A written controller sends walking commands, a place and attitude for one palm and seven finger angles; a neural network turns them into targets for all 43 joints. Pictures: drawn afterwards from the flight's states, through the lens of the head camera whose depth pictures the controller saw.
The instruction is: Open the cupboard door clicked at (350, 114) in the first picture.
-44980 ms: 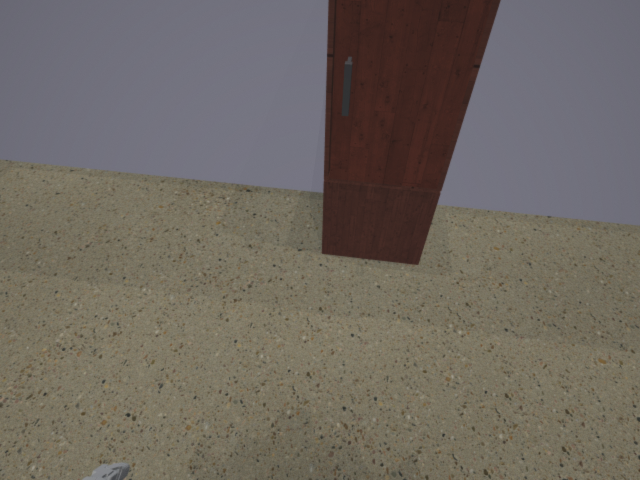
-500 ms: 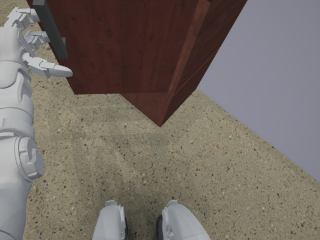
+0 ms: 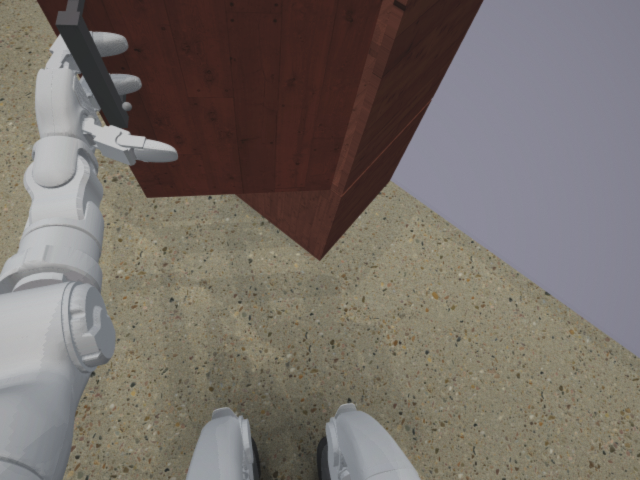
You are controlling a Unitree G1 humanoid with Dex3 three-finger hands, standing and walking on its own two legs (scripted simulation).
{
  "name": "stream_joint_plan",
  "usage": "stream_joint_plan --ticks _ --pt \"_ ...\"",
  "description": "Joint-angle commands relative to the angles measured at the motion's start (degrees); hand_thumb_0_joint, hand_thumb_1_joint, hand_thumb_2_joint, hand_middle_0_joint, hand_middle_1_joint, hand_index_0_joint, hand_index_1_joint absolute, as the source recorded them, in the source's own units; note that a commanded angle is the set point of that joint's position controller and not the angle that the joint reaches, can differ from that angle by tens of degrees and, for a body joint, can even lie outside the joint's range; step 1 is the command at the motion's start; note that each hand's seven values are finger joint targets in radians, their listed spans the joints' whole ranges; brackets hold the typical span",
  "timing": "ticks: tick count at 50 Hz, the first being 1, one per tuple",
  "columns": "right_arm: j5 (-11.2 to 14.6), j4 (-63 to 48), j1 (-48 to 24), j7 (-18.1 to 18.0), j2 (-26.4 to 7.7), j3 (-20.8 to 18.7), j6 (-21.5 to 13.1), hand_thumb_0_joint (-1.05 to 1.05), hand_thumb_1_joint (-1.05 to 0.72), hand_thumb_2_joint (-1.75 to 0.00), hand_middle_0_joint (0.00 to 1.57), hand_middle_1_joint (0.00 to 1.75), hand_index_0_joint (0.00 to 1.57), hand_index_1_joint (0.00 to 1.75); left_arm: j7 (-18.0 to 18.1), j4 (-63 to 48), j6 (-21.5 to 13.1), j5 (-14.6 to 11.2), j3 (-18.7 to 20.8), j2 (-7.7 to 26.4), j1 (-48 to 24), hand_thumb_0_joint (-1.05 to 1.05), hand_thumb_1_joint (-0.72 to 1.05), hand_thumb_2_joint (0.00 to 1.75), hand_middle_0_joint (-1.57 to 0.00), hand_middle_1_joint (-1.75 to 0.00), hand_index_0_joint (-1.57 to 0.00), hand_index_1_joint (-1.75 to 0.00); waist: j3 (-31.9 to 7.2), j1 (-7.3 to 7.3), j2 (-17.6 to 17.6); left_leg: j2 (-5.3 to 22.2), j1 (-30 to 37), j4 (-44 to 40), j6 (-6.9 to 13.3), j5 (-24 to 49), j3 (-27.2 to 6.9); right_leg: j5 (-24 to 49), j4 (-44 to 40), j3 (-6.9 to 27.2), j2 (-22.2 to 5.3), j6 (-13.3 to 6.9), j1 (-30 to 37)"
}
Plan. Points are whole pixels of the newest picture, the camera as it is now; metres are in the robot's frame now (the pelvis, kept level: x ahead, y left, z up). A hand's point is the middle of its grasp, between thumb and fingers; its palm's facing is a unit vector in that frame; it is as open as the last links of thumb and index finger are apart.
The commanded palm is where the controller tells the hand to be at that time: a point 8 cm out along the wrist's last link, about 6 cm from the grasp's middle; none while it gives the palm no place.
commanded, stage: slide the fingers in behind the handle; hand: left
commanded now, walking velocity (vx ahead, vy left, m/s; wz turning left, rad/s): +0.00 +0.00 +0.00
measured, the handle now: (99, 65) +0.59 +0.20 +0.09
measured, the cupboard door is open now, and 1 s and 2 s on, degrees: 46 46 83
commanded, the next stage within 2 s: close the thumb around the handle in 0.36 s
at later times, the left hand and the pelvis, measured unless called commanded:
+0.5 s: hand (126, 109) +0.54 +0.17 +0.07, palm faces +0.05 -1.00 -0.01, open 14.0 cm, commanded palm +0.52 +0.20 +0.07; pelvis +0.00 -0.01 +0.00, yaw +0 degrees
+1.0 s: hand (127, 105) +0.55 +0.17 +0.07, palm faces +0.05 -1.00 -0.01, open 6.8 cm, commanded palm +0.52 +0.20 +0.07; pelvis +0.01 +0.00 +0.00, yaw +0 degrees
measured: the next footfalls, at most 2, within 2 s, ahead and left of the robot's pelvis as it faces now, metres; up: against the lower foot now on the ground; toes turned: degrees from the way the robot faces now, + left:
none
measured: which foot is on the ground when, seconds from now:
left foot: down 0.00-1.00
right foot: down 0.00-1.00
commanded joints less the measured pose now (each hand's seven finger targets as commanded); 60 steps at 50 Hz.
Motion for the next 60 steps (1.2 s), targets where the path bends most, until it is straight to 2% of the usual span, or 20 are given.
stream_joint_plan --ticks 1,2,7,14,17,20,22,23,29,31,32,35,41,42,45,48,52,57,58,60 --pt "-0.1 -1.6 11.8 -1.0 -11.9 -4.1 -0.6 0.0 -0.9 -0.9 0.2 0.3 0.2 0.3 -0.2 -10.4 -3.1 -0.4 1.6 12.6 -27.8 0.0 -0.5 0.3 -0.3 -1.2 -0.3 -1.2 -28.6 -1.35 7.7 -1.1 29.6 -5.6 0.2 22.5 -5.2 18.8 -7.7 2.1 1.6 -0.2 4.1" --pt "0.0 -1.7 11.9 -0.9 -11.9 -4.0 -0.6 0.0 -0.9 -0.9 0.2 0.3 0.2 0.3 0.0 -10.4 -3.1 0.0 2.0 13.6 -27.4 0.0 -0.5 0.3 -0.3 -1.2 -0.3 -1.2 -29.4 -0.88 7.9 -1.1 29.7 -5.7 0.1 22.9 -5.1 19.2 -7.7 2.2 1.6 -0.2 4.7" --pt "-0.2 -1.8 11.6 -0.7 -11.6 -4.3 -0.7 0.0 -0.9 -0.9 0.2 0.3 0.2 0.3 -0.4 -12.9 -4.5 -0.2 0.7 11.4 -26.1 0.0 -0.5 0.3 -0.3 -1.2 -0.3 -1.2 -31.1 -0.59 9.0 -1.0 32.6 -5.6 -0.1 25.4 -5.2 20.7 -7.6 2.1 1.6 -0.3 4.5" --pt "0.3 -1.5 11.2 -0.9 -11.6 -4.2 -0.7 0.0 -0.9 -0.9 0.2 0.3 0.2 0.3 -0.8 -11.5 -4.3 -0.6 0.3 11.4 -25.8 0.0 -0.5 0.3 -0.3 -1.2 -0.3 -1.2 -28.4 -0.95 7.0 -1.2 29.2 -5.8 0.2 21.9 -4.6 19.5 -8.3 2.6 1.6 -0.1 5.7" --pt "0.2 -1.7 11.0 -1.0 -11.7 -4.3 -0.8 0.0 -0.9 -0.9 0.2 0.3 0.2 0.3 -0.7 -12.8 -4.8 -0.6 0.3 11.6 -26.6 0.0 -0.5 0.3 -0.3 -1.2 -0.3 -1.2 -29.9 -0.7 9.0 -1.3 30.7 -5.6 0.1 22.9 -4.6 20.0 -8.1 2.8 1.5 -0.2 5.3" --pt "0.3 -1.3 11.0 -1.1 -11.7 -4.2 -0.7 0.0 -0.9 -0.9 0.2 0.3 0.2 0.3 -0.8 -10.6 -4.0 -0.7 0.3 11.6 -26.0 0.0 -0.5 0.3 -0.3 -1.2 -0.3 -1.2 -27.4 -1.37 6.5 -1.3 28.4 -5.5 0.3 21.5 -4.4 19.5 -8.4 2.8 1.6 0.0 5.6" --pt "0.2 -1.4 11.1 -1.2 -11.8 -4.2 -0.8 0.0 -0.9 -0.9 0.2 0.3 0.2 0.3 -0.8 -11.6 -4.4 -0.6 0.8 12.7 -27.1 0.0 -0.5 0.3 -0.3 -1.2 -0.3 -1.2 -28.7 -1.06 7.7 -1.3 29.2 -5.5 0.2 22.2 -4.6 19.8 -8.1 2.9 1.5 -0.1 5.6" --pt "0.4 -1.5 10.7 -1.2 -11.7 -4.2 -0.7 0.0 -0.9 -0.9 0.2 0.3 0.2 0.3 -1.0 -10.9 -4.2 -0.5 -0.4 11.3 -26.7 0.0 -0.5 0.3 -0.3 -1.2 -0.3 -1.2 -28.4 -1.35 8.4 -1.4 29.4 -5.4 0.2 22.0 -4.5 19.5 -8.2 2.9 1.4 -0.1 4.7" --pt "0.3 -1.5 10.8 -1.3 -11.7 -4.0 -0.9 0.0 -0.9 -0.9 0.2 0.3 0.2 0.3 -1.4 -10.3 -3.7 -0.7 0.5 12.4 -26.8 0.0 -0.16 0.44 -0.32 -1.24 -0.32 -1.24 -29.0 -1.42 7.4 -1.4 28.0 -4.9 0.4 22.0 -4.3 20.1 -8.0 3.0 1.4 0.1 5.7" --pt "0.2 -1.4 11.2 -1.4 -11.9 -3.9 -0.9 0.0 -0.9 -0.9 0.2 0.3 0.2 0.3 -1.3 -10.4 -3.7 -1.0 1.8 14.1 -27.8 0.0 -0.05 0.49 -0.33 -1.25 -0.33 -1.25 -29.1 -1.68 6.6 -1.5 27.1 -4.7 0.7 22.1 -4.3 20.7 -7.9 3.3 1.5 0.1 6.6" --pt "0.3 -1.6 11.1 -1.5 -11.9 -3.9 -0.9 0.0 -0.9 -0.9 0.2 0.3 0.2 0.3 -1.3 -11.0 -3.7 -0.7 2.4 15.3 -27.9 0.0 0.0 0.52 -0.34 -1.25 -0.34 -1.25 -30.3 -1.05 7.7 -1.4 27.5 -4.7 0.5 22.8 -4.2 21.4 -7.5 3.3 1.4 0.1 7.2" --pt "0.3 -1.9 10.9 -1.3 -11.6 -3.9 -0.9 0.0 -0.9 -0.9 0.2 0.3 0.2 0.3 -1.7 -12.3 -3.8 -0.7 1.6 14.2 -26.8 0.0 0.17 0.59 -0.35 -1.27 -0.35 -1.27 -31.7 -0.48 9.2 -1.4 28.9 -4.6 0.3 24.3 -4.2 22.4 -7.3 3.2 1.5 -0.1 7.3" --pt "0.2 -1.4 11.6 -1.3 -11.7 -4.1 -0.7 0.0 -0.9 -0.9 0.2 0.3 0.2 0.3 -1.6 -12.5 -3.7 -1.0 1.4 13.1 -27.5 0.0 0.51 0.73 -0.37 -1.31 -0.37 -1.31 -31.1 -1.18 8.2 -1.2 30.3 -4.6 0.3 25.6 -4.8 22.6 -7.2 2.6 1.7 -0.2 6.1" --pt "0.2 -1.4 11.4 -1.2 -11.6 -4.2 -0.6 0.0 -0.9 -0.9 0.2 0.3 0.2 0.3 -1.5 -12.7 -3.7 -0.7 0.3 12.2 -28.2 0.0 0.56 0.76 -0.38 -1.31 -0.38 -1.31 -31.2 -1.34 9.7 -1.1 31.2 -4.8 0.1 26.0 -4.9 22.5 -7.3 2.6 1.6 -0.1 5.3" --pt "0.2 -1.4 11.5 -1.3 -11.8 -4.2 -0.6 0.0 -0.9 -0.9 0.2 0.3 0.2 0.3 -1.1 -12.0 -3.4 -1.0 1.9 13.5 -26.8 0.0 0.73 0.83 -0.39 -1.33 -0.39 -1.33 -30.5 -1.13 7.7 -1.1 30.1 -4.9 0.2 25.0 -4.8 22.0 -7.7 2.6 1.7 0.0 6.0" --pt "0.0 -1.4 11.6 -1.0 -11.5 -4.3 -0.6 0.0 -0.9 -0.9 0.2 0.3 0.2 0.3 -0.7 -13.2 -4.2 -0.7 1.0 11.7 -25.7 0.0 0.9 0.9 -0.4 -1.35 -0.4 -1.35 -31.7 -0.31 9.8 -1.0 33.0 -5.3 -0.2 27.9 -5.2 22.9 -7.2 2.1 1.7 -0.3 5.4" --pt "0.0 -1.4 11.6 -0.7 -11.6 -4.5 -0.3 0.0 -0.9 -0.9 0.2 0.3 0.2 0.3 -0.3 -13.0 -4.5 -0.7 1.3 11.7 -23.8 0.0 0.9 0.9 -0.4 -1.35 -0.4 -1.35 -31.2 -0.16 8.6 -0.9 33.1 -5.4 -0.3 28.9 -5.1 23.8 -7.4 2.1 1.8 -0.2 5.8" --pt "0.1 -1.4 11.1 -0.5 -11.3 -4.8 -0.2 0.0 -0.9 -0.9 0.2 0.3 0.2 0.3 -0.4 -15.3 -5.4 -1.1 -1.0 8.4 -24.4 0.0 0.9 0.9 -0.4 -1.35 -0.4 -1.35 -31.3 -0.19 9.9 -0.8 35.6 -6.0 -0.6 29.6 -5.4 23.5 -7.6 1.8 1.8 -0.4 4.9" --pt "0.0 -1.3 11.1 -0.4 -11.3 -4.9 -0.3 0.0 -0.9 -0.9 0.2 0.3 0.2 0.3 -0.3 -14.9 -5.4 -1.3 -0.7 8.2 -23.7 0.0 0.9 0.9 -0.4 -1.35 -0.4 -1.35 -31.1 -0.27 8.8 -0.9 35.2 -5.8 -0.5 29.0 -5.3 23.3 -7.8 1.9 1.9 -0.3 5.1" --pt "0.1 -1.3 10.9 -0.5 -11.5 -4.9 -0.1 0.0 -0.9 -0.9 0.2 0.3 0.2 0.3 -0.1 -14.8 -5.6 -1.3 0.1 9.5 -23.4 0.0 0.9 0.9 -0.4 -1.35 -0.4 -1.35 -30.6 -0.19 7.8 -1.1 33.9 -6.2 -0.4 28.0 -5.0 23.3 -8.0 2.1 1.8 -0.3 6.2"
